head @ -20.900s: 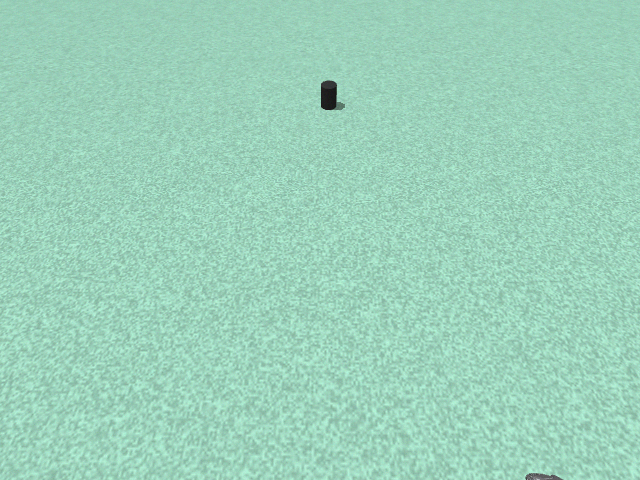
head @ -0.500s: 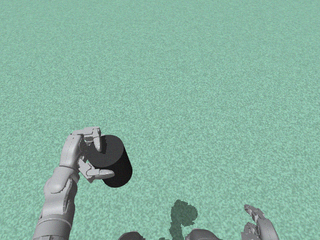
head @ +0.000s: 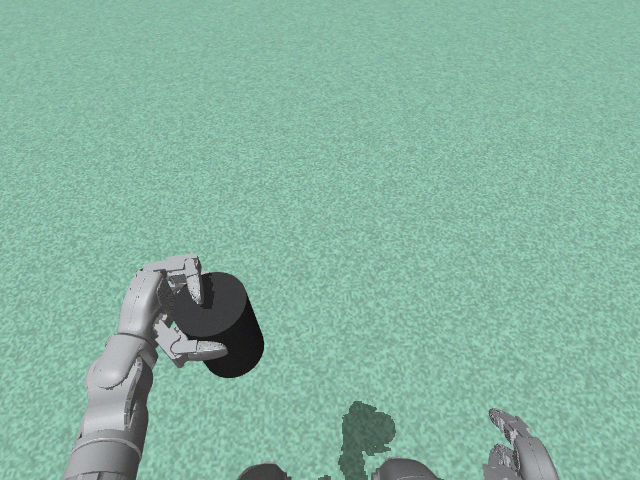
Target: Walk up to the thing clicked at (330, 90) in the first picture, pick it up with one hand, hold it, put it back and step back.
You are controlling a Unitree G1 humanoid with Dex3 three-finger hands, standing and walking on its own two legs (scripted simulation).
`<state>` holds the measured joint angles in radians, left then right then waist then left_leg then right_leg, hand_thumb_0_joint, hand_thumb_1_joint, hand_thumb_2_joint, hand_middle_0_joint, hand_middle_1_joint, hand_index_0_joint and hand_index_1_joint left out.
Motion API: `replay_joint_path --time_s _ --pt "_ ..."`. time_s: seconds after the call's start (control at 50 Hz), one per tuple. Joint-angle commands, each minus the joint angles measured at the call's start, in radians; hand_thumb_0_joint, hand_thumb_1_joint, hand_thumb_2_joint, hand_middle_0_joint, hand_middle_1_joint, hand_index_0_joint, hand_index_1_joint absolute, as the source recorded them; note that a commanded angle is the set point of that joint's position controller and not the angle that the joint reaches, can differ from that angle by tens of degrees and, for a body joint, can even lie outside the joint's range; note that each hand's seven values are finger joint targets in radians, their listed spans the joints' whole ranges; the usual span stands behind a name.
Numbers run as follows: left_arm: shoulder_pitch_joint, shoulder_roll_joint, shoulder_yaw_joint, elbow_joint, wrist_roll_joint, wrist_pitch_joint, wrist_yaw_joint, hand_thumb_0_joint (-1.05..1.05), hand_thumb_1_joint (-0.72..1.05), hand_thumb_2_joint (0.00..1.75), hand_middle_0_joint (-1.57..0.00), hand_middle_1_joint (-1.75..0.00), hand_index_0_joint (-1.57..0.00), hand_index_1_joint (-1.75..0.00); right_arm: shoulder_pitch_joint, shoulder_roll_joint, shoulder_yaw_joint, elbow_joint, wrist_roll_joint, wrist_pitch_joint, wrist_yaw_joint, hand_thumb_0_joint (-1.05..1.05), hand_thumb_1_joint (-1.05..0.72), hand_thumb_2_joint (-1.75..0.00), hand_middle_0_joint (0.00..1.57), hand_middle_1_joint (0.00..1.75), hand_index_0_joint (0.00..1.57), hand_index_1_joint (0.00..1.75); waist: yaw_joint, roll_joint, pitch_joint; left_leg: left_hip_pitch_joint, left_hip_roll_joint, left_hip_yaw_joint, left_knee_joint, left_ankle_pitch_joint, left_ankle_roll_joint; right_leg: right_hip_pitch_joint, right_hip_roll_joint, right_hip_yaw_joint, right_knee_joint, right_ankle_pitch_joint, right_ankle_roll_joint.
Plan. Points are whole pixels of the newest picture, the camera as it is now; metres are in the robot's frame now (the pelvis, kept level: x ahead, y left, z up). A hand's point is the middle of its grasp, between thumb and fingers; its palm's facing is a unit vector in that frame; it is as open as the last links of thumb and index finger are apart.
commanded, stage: hold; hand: left
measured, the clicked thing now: (223, 327) +0.30 +0.14 -0.01
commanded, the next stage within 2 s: crouch in 0.02 s
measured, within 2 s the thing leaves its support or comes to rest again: neither
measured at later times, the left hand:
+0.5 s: hand (216, 323) +0.31 +0.16 -0.02, palm faces -0.14 -0.99 +0.02, open 8.2 cm
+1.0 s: hand (251, 357) +0.36 +0.15 -0.28, palm faces -0.12 -0.99 -0.03, open 7.9 cm
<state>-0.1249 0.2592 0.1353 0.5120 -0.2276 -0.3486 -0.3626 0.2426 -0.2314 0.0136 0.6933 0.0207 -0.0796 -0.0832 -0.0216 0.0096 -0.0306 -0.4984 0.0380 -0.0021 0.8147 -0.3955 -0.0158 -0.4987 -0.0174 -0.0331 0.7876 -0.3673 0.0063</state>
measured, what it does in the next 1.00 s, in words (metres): lowers itself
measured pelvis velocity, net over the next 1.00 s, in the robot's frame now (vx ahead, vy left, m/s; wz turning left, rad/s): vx -0.05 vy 0.00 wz -0.01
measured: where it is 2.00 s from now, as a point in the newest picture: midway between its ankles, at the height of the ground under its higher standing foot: outside the picture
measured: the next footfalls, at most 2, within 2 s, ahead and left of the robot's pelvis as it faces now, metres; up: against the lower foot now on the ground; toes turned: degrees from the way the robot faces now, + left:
none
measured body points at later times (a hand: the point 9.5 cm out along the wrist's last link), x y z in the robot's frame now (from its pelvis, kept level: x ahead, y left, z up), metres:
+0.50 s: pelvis -0.02 +0.00 -0.03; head +0.05 +0.01 +0.41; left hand +0.31 +0.21 -0.02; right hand +0.12 -0.25 -0.14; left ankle +0.01 +0.13 -0.71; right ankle +0.02 -0.13 -0.71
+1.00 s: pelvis -0.05 +0.00 -0.24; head +0.13 +0.02 +0.17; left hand +0.36 +0.21 -0.28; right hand +0.06 -0.26 -0.38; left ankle +0.01 +0.13 -0.71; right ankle +0.02 -0.13 -0.71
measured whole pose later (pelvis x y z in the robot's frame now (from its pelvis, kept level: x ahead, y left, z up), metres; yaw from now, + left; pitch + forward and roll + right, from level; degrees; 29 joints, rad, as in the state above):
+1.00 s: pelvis -0.05 +0.00 -0.24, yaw -1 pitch +33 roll -2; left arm -0.56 0.28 0.25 1.02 -0.13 -0.73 -0.29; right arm 0.15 -0.25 0.01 0.73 -0.08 -0.10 0.06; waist -0.09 0.00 -0.19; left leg -1.78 0.02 -0.04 1.89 -0.69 -0.01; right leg -1.77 -0.04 -0.02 1.85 -0.66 0.00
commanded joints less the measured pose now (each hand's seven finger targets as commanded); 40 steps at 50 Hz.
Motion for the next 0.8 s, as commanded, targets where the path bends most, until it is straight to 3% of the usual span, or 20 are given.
replay_joint_path --time_s 0.0,0.04,0.06,0.14,0.18,0.22,0.24,0.28,0.3,0.36,0.38,0.42,0.46,0.54,0.6,0.62,0.66,0.72,0.74,0.78 --pt "-0.316 0.148 0.082 -0.297 -0.051 -0.1 0.0 0.0 -0.13 1.08 -1.25 -1.4 -1.28 -1.39 -0.039 -0.137 -0.051 -0.129 0.0 -0.051 -0.014 0.0 -0.92 -0.9 0.2 0.3 0.2 0.3 0.005 0.03 -0.262 0.11 -0.034 0.01 -0.125 0.175 0.02 0.119 0.02 0.0 -0.122 0.192 -0.022" --pt "-0.301 0.14 0.07 -0.315 -0.044 -0.097 0.003 0.0 -0.14 1.09 -1.26 -1.4 -1.28 -1.39 -0.044 -0.137 -0.052 -0.136 0.001 -0.052 -0.015 0.0 -0.92 -0.9 0.2 0.3 0.2 0.3 0.004 0.025 -0.268 0.117 -0.031 0.01 -0.126 0.184 0.018 0.108 0.023 -0.001 -0.12 0.198 -0.023" --pt "-0.294 0.162 0.091 -0.317 -0.047 -0.097 0.006 0.0 -0.12 1.09 -1.25 -1.4 -1.27 -1.39 -0.037 -0.139 -0.053 -0.132 0.003 -0.05 -0.015 0.0 -0.92 -0.9 0.2 0.3 0.2 0.3 0.006 0.03 -0.289 0.115 -0.034 0.011 -0.122 0.193 0.019 0.13 0.022 0.0 -0.12 0.209 -0.022" --pt "-0.33 0.137 0.055 -0.348 -0.039 -0.093 0.015 0.0 -0.11 1.12 -1.22 -1.34 -1.24 -1.34 -0.027 -0.138 -0.053 -0.128 0.0 -0.05 -0.017 0.0 -0.89 -0.9 0.2 0.3 0.2 0.3 -0.009 0.04 -0.3 0.143 -0.026 0.003 -0.122 0.235 0.014 0.121 0.027 -0.004 -0.106 0.243 -0.025" --pt "-0.305 0.132 0.072 -0.278 -0.039 -0.086 0.024 0.0 -0.09 1.14 -1.21 -1.35 -1.24 -1.34 -0.03 -0.138 -0.052 -0.123 0.001 -0.05 -0.011 0.0 -0.89 -0.9 0.2 0.3 0.2 0.3 -0.004 0.018 -0.232 0.098 -0.026 0.005 -0.122 0.211 0.017 0.096 0.027 -0.005 -0.107 0.222 -0.025" --pt "-0.332 0.114 0.057 -0.263 -0.034 -0.098 0.03 0.0 -0.09 1.14 -1.21 -1.35 -1.23 -1.35 -0.036 -0.134 -0.054 -0.123 -0.003 -0.051 -0.006 0.0 -0.89 -0.9 0.2 0.3 0.2 0.3 -0.01 0.013 -0.217 0.077 -0.026 0.004 -0.116 0.173 0.019 0.065 0.027 -0.007 -0.104 0.189 -0.023" --pt "-0.297 0.08 0.043 -0.18 -0.031 -0.097 0.03 0.0 -0.09 1.14 -1.22 -1.36 -1.24 -1.35 -0.028 -0.136 -0.054 -0.118 -0.005 -0.052 -0.004 0.0 -0.9 -0.9 0.2 0.3 0.2 0.3 -0.023 -0.014 -0.199 0.065 -0.023 0.001 -0.11 0.158 0.021 0.047 0.027 -0.008 -0.096 0.176 -0.021" --pt "-0.36 0.111 0.064 -0.208 -0.023 -0.128 0.035 0.0 -0.11 1.15 -1.22 -1.37 -1.24 -1.36 -0.031 -0.139 -0.062 -0.115 -0.01 -0.055 0.007 0.0 -0.89 -0.9 0.2 0.3 0.2 0.3 -0.011 0.021 -0.205 0.028 -0.027 0.002 -0.093 0.112 0.021 0.013 0.022 -0.003 -0.078 0.138 -0.024" --pt "-0.375 0.087 0.048 -0.188 -0.021 -0.14 0.037 0.0 -0.11 1.14 -1.23 -1.37 -1.25 -1.36 -0.037 -0.135 -0.062 -0.119 -0.013 -0.058 0.009 0.0 -0.89 -0.9 0.2 0.3 0.2 0.3 -0.017 0.001 -0.202 0.01 -0.027 0.001 -0.073 0.112 0.022 -0.002 0.023 -0.005 -0.062 0.137 -0.023" --pt "-0.366 0.086 0.069 -0.08 -0.019 -0.181 0.025 0.0 -0.14 1.15 -1.24 -1.39 -1.27 -1.38 -0.021 -0.142 -0.069 -0.101 -0.02 -0.069 0.023 0.0 -0.89 -0.9 0.2 0.3 0.2 0.3 -0.025 -0.011 -0.216 -0.056 -0.027 -0.002 0.004 0.121 0.023 -0.073 0.021 0.0 0.006 0.151 -0.023" --pt "-0.397 0.074 0.053 -0.069 -0.014 -0.201 0.022 0.0 -0.15 1.16 -1.23 -1.4 -1.26 -1.39 -0.013 -0.146 -0.074 -0.096 -0.025 -0.071 0.028 0.0 -0.9 -0.9 0.2 0.3 0.2 0.3 -0.035 -0.008 -0.254 -0.073 -0.027 -0.003 0.036 0.138 0.023 -0.098 0.02 0.001 0.037 0.166 -0.025" --pt "-0.41 0.085 0.072 0.01 -0.005 -0.24 0.014 0.0 -0.17 1.15 -1.23 -1.4 -1.26 -1.39 -0.009 -0.155 -0.081 -0.092 -0.032 -0.075 0.038 0.0 -0.89 -0.9 0.2 0.3 0.2 0.3 -0.038 -0.001 -0.253 -0.144 -0.024 -0.019 0.088 0.081 0.021 -0.199 0.025 -0.003 0.104 0.106 -0.029" --pt "-0.446 0.078 0.079 0.038 -0.005 -0.284 0.017 0.0 -0.15 1.17 -1.25 -1.42 -1.29 -1.41 -0.012 -0.15 -0.078 -0.112 -0.038 -0.079 0.048 0.0 -0.9 -0.9 0.2 0.3 0.2 0.3 -0.04 -0.001 -0.307 -0.217 -0.031 -0.023 0.154 0.026 0.02 -0.273 0.024 -0.002 0.168 0.058 -0.029" --pt "-0.533 0.136 0.127 0.082 -0.005 -0.381 0.022 0.0 -0.16 1.19 -1.28 -1.45 -1.31 -1.44 -0.01 -0.16 -0.072 -0.116 -0.049 -0.094 0.062 0.0 -0.9 -0.9 0.2 0.3 0.2 0.3 -0.043 0.018 -0.47 -0.398 -0.043 -0.023 0.337 0.008 0.024 -0.394 0.01 0.027 0.322 0.025 -0.026" --pt "-0.603 0.139 0.11 0.106 0.013 -0.429 0.023 0.0 -0.19 1.19 -1.26 -1.43 -1.28 -1.43 0.003 -0.177 -0.072 -0.105 -0.062 -0.096 0.069 0.0 -0.9 -0.9 0.2 0.3 0.2 0.3 -0.051 0.093 -0.577 -0.452 -0.044 -0.044 0.438 0.021 0.017 -0.56 0.01 0.012 0.449 0.013 -0.039" --pt "-0.645 0.132 0.095 0.1 0.021 -0.44 0.027 0.0 -0.18 1.17 -1.26 -1.42 -1.28 -1.42 -0.009 -0.178 -0.074 -0.115 -0.063 -0.098 0.068 0.0 -0.9 -0.9 0.2 0.3 0.2 0.3 -0.059 0.09 -0.585 -0.493 -0.044 -0.043 0.467 -0.015 0.019 -0.591 0.01 0.018 0.471 -0.011 -0.037" --pt "-0.663 0.158 0.119 0.15 0.028 -0.449 0.043 0.0 -0.21 1.19 -1.26 -1.43 -1.28 -1.43 0.004 -0.19 -0.078 -0.099 -0.067 -0.093 0.074 0.0 -0.9 -0.9 0.2 0.3 0.2 0.3 -0.062 0.091 -0.611 -0.56 -0.043 -0.047 0.515 -0.045 0.017 -0.655 0.012 0.019 0.526 -0.043 -0.04" --pt "-0.669 0.167 0.134 0.175 0.029 -0.454 0.06 0.0 -0.15 1.2 -1.25 -1.44 -1.28 -1.44 0.01 -0.2 -0.08 -0.082 -0.075 -0.08 0.085 0.0 -0.9 -0.9 0.2 0.3 0.2 0.3 -0.047 0.094 -0.692 -0.619 -0.043 -0.051 0.605 0.003 0.019 -0.721 0.011 0.019 0.612 -0.021 -0.041" --pt "-0.693 0.156 0.117 0.175 0.033 -0.456 0.066 0.0 -0.12 1.22 -1.25 -1.45 -1.28 -1.44 0.013 -0.2 -0.082 -0.075 -0.078 -0.076 0.09 0.0 -0.9 -0.9 0.2 0.3 0.2 0.3 -0.063 0.082 -0.711 -0.664 -0.046 -0.045 0.639 -0.005 0.022 -0.725 0.011 0.027 0.627 -0.021 -0.039" --pt "-0.668 0.185 0.152 0.209 0.042 -0.455 0.073 0.0 -0.06 1.24 -1.26 -1.45 -1.28 -1.45 0.024 -0.207 -0.083 -0.058 -0.079 -0.068 0.097 0.0 -0.9 -0.9 0.2 0.3 0.2 0.3 -0.052 0.061 -0.755 -0.715 -0.048 -0.044 0.699 0.049 0.027 -0.746 0.012 0.023 0.688 0.028 -0.039"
